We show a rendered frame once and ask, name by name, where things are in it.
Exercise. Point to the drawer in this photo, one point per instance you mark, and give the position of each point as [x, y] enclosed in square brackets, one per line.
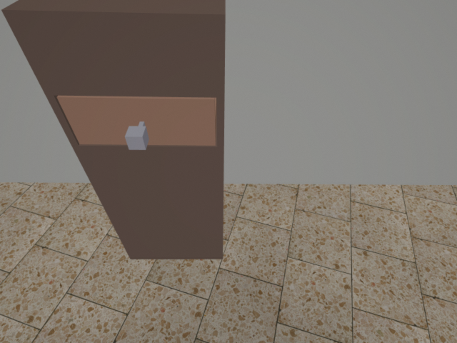
[168, 120]

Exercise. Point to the cabinet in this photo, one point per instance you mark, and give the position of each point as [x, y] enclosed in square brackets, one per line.
[165, 202]

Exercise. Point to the handle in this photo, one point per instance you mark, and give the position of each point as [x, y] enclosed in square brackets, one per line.
[137, 137]

